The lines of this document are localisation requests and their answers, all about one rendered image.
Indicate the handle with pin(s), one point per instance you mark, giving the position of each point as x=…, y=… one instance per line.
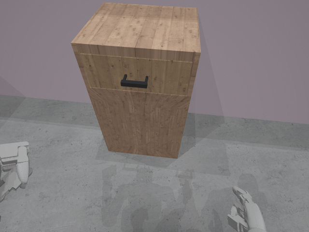
x=130, y=83

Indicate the drawer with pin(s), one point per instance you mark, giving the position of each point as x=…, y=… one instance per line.
x=164, y=76

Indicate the cabinet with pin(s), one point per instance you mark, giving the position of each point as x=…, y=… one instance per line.
x=137, y=122

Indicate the robot right hand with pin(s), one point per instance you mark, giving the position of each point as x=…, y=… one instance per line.
x=250, y=215

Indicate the robot left hand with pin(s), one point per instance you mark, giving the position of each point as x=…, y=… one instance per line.
x=14, y=160

